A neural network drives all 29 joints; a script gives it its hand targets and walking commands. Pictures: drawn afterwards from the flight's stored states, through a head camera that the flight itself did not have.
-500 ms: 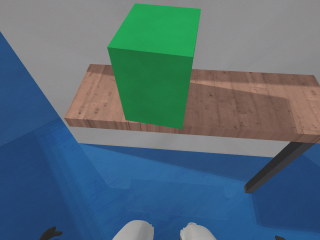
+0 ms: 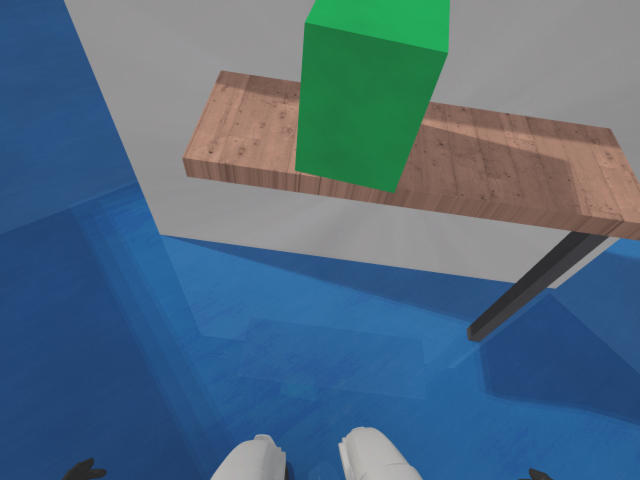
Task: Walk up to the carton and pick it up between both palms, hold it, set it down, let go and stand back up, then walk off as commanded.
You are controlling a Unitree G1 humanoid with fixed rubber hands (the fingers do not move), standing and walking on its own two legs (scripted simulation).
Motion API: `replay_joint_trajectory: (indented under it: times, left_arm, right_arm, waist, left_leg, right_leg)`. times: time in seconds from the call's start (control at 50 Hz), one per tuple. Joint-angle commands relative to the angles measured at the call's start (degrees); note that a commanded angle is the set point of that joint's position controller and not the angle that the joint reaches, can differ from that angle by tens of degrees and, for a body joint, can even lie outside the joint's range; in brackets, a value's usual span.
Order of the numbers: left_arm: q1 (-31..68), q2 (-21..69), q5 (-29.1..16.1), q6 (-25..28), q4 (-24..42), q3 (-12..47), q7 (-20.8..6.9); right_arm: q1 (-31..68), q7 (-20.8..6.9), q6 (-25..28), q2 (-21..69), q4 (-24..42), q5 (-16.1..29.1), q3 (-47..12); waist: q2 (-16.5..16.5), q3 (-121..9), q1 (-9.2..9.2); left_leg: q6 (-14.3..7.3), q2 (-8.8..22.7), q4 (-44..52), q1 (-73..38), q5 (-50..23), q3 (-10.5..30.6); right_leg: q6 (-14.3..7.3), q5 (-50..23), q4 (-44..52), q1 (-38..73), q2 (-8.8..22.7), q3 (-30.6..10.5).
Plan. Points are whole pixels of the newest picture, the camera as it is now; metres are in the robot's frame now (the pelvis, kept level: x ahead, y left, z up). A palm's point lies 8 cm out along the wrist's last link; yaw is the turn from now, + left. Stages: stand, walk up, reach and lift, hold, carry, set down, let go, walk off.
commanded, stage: walk off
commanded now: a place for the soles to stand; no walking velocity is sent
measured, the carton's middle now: (367, 83) +0.70 -0.06 +0.08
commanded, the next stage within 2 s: none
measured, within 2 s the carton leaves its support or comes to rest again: neither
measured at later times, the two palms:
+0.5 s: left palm out of the picture -0.05 +0.22 -0.08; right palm out of the picture -0.04 -0.40 -0.12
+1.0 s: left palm out of the picture -0.21 +0.21 -0.08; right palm out of the picture -0.19 -0.42 -0.08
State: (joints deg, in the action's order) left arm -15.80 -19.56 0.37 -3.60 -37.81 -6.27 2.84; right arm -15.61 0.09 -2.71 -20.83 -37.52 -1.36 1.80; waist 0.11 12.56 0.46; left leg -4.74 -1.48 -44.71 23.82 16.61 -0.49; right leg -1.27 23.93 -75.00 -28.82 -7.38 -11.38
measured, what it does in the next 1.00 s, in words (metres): walks backwards: right foot, then left foot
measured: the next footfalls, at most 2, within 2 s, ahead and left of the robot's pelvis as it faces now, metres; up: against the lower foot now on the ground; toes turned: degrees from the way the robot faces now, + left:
right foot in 0.32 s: +0.01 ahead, -0.15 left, +0.00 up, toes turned +3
left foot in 0.88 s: -0.26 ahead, -0.03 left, +0.00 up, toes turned -1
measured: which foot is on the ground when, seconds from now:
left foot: down 0.00-0.34, up 0.36-0.86, down 0.88-1.00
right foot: up 0.00-0.30, down 0.32-0.88, up 0.90-1.00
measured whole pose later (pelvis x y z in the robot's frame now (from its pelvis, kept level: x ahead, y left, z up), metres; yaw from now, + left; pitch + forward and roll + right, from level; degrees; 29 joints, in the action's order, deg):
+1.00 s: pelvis -0.25 -0.10 +0.01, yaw +5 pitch -10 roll -2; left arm -18.0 -19.9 1.6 -1.6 -42.4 -6.3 2.9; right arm -21.9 -2.3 -6.7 -24.4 -39.1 -2.1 3.0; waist -2.4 10.7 1.0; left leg -5.6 -4.7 -38.3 2.2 26.9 4.5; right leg -1.8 21.8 -71.8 -29.3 -9.4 -2.4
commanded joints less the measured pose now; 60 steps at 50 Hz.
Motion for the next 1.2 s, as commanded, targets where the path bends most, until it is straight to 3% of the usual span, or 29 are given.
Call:
replay_joint_trajectory:
  times: [0.0,0.14,0.2,0.24,0.26,0.28,0.3,0.32,0.34,0.36,0.44,0.46,0.54,0.64,0.68,0.74,0.78,0.82,0.84,0.86,0.88,0.9,0.92,0.96,0.98,1.06,1.12,1.16,1.18]
  left_arm:
    - [-7.5,-16.3,-0.7,1.6,-2.3,-2.1,0.6]
    - [-12.5,-16.8,0.0,1.5,-4.4,-1.7,-0.4]
    - [-12.9,-16.0,0.1,1.7,-3.5,-1.7,-0.9]
    - [-15.7,-15.5,0.2,1.7,-4.6,-1.7,-1.3]
    - [-16.5,-15.5,0.4,2.2,-4.6,-1.7,-1.4]
    - [-16.8,-15.7,0.7,2.5,-4.9,-2.1,-1.5]
    - [-15.8,-17.2,1.4,3.1,-3.8,-2.5,-1.2]
    - [-8.7,-20.6,2.9,3.6,0.1,-2.7,-0.8]
    - [-3.5,-21.6,2.8,3.4,2.1,-2.8,-0.7]
    - [-0.5,-22.2,2.8,3.2,2.0,-3.0,-0.5]
    - [4.9,-19.0,1.8,4.3,2.3,-2.9,0.1]
    - [3.8,-18.3,1.6,4.5,2.7,-2.8,0.2]
    - [1.0,-18.8,0.5,5.0,3.1,-3.4,0.5]
    - [-2.0,-18.0,0.2,5.8,-0.1,-3.7,0.5]
    - [-2.6,-18.6,0.6,5.8,-1.6,-4.1,0.5]
    - [-1.5,-20.2,1.3,5.3,-1.9,-4.2,0.3]
    - [0.7,-19.9,1.9,4.8,-2.0,-3.7,0.2]
    - [3.9,-19.2,3.1,3.6,-2.4,-3.6,0.3]
    - [3.2,-17.8,2.9,3.4,-2.9,-3.0,0.3]
    - [2.4,-14.4,2.0,3.1,-2.8,-2.5,1.2]
    - [-0.9,-12.8,0.4,3.3,-1.7,-1.9,1.5]
    - [0.1,-17.4,0.5,3.6,-0.1,-3.2,1.8]
    - [1.1,-20.4,0.5,4.4,0.0,-3.5,1.7]
    - [-5.5,-20.9,0.0,4.3,-5.0,-4.1,0.7]
    - [-7.9,-21.5,-0.7,4.7,-4.5,-4.5,-0.2]
    - [-4.4,-18.3,-1.8,6.2,-1.3,-3.1,-1.4]
    - [-4.0,-17.3,-0.8,7.4,-1.2,-1.9,-0.9]
    - [-16.2,-18.1,-0.7,8.7,-5.5,-2.2,0.5]
    - [-21.2,-21.8,-0.4,9.2,-5.6,-3.2,1.6]
  right_arm:
    - [0.6,1.1,2.0,-14.8,4.3,-0.2,6.3]
    - [3.1,0.9,1.2,-16.1,5.7,-0.4,6.7]
    - [5.1,0.6,0.3,-15.5,5.7,-1.0,6.4]
    - [6.7,0.4,-0.4,-16.0,5.9,-1.6,6.5]
    - [7.6,0.3,-0.7,-15.6,5.7,-1.5,6.4]
    - [6.7,0.4,-0.9,-14.7,4.6,-1.3,6.1]
    - [5.0,0.6,-1.2,-13.0,3.9,-1.4,5.9]
    - [1.7,0.6,-1.1,-10.4,3.5,-0.6,5.1]
    - [1.9,1.9,-0.9,-11.9,2.4,-0.8,5.4]
    - [1.0,1.8,-1.1,-13.8,1.5,-0.5,6.1]
    - [-6.7,0.6,-2.3,-14.9,-2.2,0.2,6.3]
    - [-6.9,0.5,-1.9,-15.1,-2.1,0.4,6.3]
    - [-10.6,0.0,-2.3,-15.6,-1.2,-0.1,6.7]
    - [-12.4,-1.0,-2.0,-15.7,-3.6,-0.3,6.2]
    - [-13.9,-1.4,-2.0,-15.7,-4.1,-0.5,6.4]
    - [-17.8,-2.2,-2.1,-16.8,-5.8,-1.0,7.2]
    - [-21.5,-2.5,-2.3,-15.7,-6.3,-0.8,7.3]
    - [-30.9,-3.2,-2.9,-16.0,-8.1,-0.3,7.9]
    - [-31.6,-3.1,-3.0,-15.3,-8.6,0.2,8.4]
    - [-27.6,-2.9,-2.8,-15.2,-6.6,0.1,8.1]
    - [-12.8,-2.1,-2.2,-17.7,-1.8,-1.8,7.3]
    - [-1.6,-1.4,-1.4,-19.9,2.2,-2.0,6.5]
    - [3.8,-1.2,-1.0,-20.6,4.4,-2.2,6.0]
    - [12.4,-0.2,-0.2,-18.2,4.6,-3.0,5.7]
    - [14.0,-0.5,0.0,-17.8,6.8,-2.7,5.8]
    - [-3.6,-2.2,0.8,-17.3,6.1,-2.7,7.1]
    - [-10.7,-2.6,1.0,-18.9,4.0,-2.0,8.3]
    - [-6.4,-2.9,1.0,-17.8,3.8,-1.3,8.0]
    - [-4.8,-2.7,1.4,-14.0,5.5,-0.8,6.7]
  waist:
    - [-6.7,-12.1,1.02]
    - [-7.4,-16.3,0.03]
    - [-12.1,-14.0,-0.44]
    - [-13.2,-14.7,-1.87]
    - [-13.7,-14.4,-2.78]
    - [-8.8,-13.7,-3.77]
    - [0.5,-10.2,-4.17]
    - [15.6,-7.4,-2.68]
    - [5.4,-5.4,-2.45]
    - [3.9,-2.7,-1.49]
    - [1.4,-3.5,2.06]
    - [1.6,-4.4,1.40]
    - [1.8,-10.7,0.78]
    - [9.5,-13.7,-0.08]
    - [8.8,-13.7,-0.47]
    - [9.7,-15.7,1.88]
    - [13.2,-18.1,4.46]
    - [15.7,-20.8,9.35]
    - [5.2,-20.2,10.78]
    - [-12.9,-16.1,10.56]
    - [-23.7,-8.2,6.50]
    - [-17.1,-0.7,2.58]
    - [-16.3,1.9,0.81]
    - [-11.2,4.9,-5.92]
    - [-13.5,4.5,-6.32]
    - [-10.3,-4.0,3.23]
    - [-9.6,-8.9,4.72]
    - [-1.6,-12.2,-2.86]
    - [2.8,-15.3,-5.88]
  left_leg:
    - [3.3,14.3,24.6,-20.1,8.1,22.0]
    - [-0.8,16.5,25.8,-13.0,18.5,20.9]
    - [-6.7,18.3,24.8,-4.3,17.8,18.4]
    - [-7.1,19.5,24.9,3.5,19.9,18.7]
    - [-5.4,18.2,20.2,7.5,20.4,17.7]
    - [-3.0,14.8,14.6,11.5,21.0,14.4]
    - [0.2,7.8,-1.1,14.7,18.8,9.1]
    - [4.3,-4.3,-20.5,20.6,16.0,4.6]
    - [5.2,-5.5,-27.5,14.6,14.8,13.5]
    - [4.1,-5.3,-32.4,10.1,11.2,15.3]
    - [4.5,-8.3,-37.5,11.3,0.5,18.8]
    - [4.6,-8.2,-39.0,12.2,1.0,18.4]
    - [5.1,-7.6,-35.6,14.8,3.3,18.6]
    - [4.4,-7.5,-24.2,4.2,9.2,11.7]
    - [4.3,-6.9,-18.0,1.6,13.4,10.2]
    - [3.7,-5.8,-10.2,-6.8,20.2,6.2]
    - [1.8,-3.3,-0.9,-16.4,23.3,-0.7]
    - [-0.5,-4.6,14.7,-32.1,24.5,-5.5]
    - [-2.1,-2.1,23.9,-37.7,16.7,-2.3]
    - [-3.6,2.7,29.6,-29.9,15.2,11.5]
    - [-6.1,15.8,34.8,-11.7,31.8,31.4]
    - [-9.4,23.3,43.1,7.2,47.1,44.9]
    - [-8.5,22.5,45.6,14.4,46.6,44.2]
    - [-4.1,15.9,35.9,22.8,31.5,27.5]
    - [-3.5,14.3,33.5,24.9,26.9,20.1]
    - [-5.4,6.4,23.1,-15.8,15.7,19.8]
    - [-7.5,10.1,17.6,-24.6,2.6,22.0]
    - [-4.1,6.6,2.1,-12.6,-10.1,13.5]
    - [-1.3,2.7,-8.6,-2.2,-13.9,9.2]
  right_leg:
    - [2.0,0.3,4.9,-8.8,1.6,-1.1]
    - [0.6,3.1,12.5,1.3,2.7,5.2]
    - [-0.4,6.4,18.8,8.3,4.4,10.1]
    - [-1.1,5.7,23.4,16.0,4.7,11.4]
    - [-2.5,4.2,30.1,19.6,7.2,7.8]
    - [-3.4,4.7,32.5,21.6,7.1,4.5]
    - [-4.8,14.0,46.3,17.0,13.2,-8.9]
    - [-7.9,10.9,56.8,7.9,25.9,-32.7]
    - [-8.3,12.9,60.1,-2.6,28.3,-36.5]
    - [-7.8,25.1,62.4,-10.3,26.6,-34.3]
    - [2.6,21.3,58.4,-2.3,17.8,-21.2]
    - [0.1,18.7,55.7,0.1,17.7,-20.3]
    - [-0.1,23.0,55.2,15.7,19.0,-20.1]
    - [5.3,25.9,62.7,17.5,16.9,-15.3]
    - [4.2,24.5,63.1,18.1,17.5,-14.6]
    - [1.1,21.7,65.6,15.7,17.9,-12.7]
    - [0.7,13.9,66.0,11.8,16.1,-5.3]
    - [4.8,11.3,66.6,5.0,13.5,0.6]
    - [5.9,11.2,54.5,-0.1,11.0,3.9]
    - [1.4,13.0,27.5,-5.6,4.2,8.3]
    - [3.2,10.4,1.2,-13.4,-6.2,10.8]
    - [2.4,5.8,-6.8,-8.6,-4.6,3.6]
    - [1.5,1.3,-7.4,-1.2,-2.0,-1.3]
    - [0.3,-0.8,-16.1,8.1,-0.5,0.6]
    - [0.6,-0.6,-15.7,13.9,1.0,4.7]
    - [0.1,5.3,24.5,-1.6,7.6,6.7]
    - [-1.6,12.1,42.4,1.2,9.6,9.7]
    - [-2.1,0.6,57.4,23.5,10.6,9.2]
    - [-1.8,-7.3,54.8,34.4,15.4,-1.4]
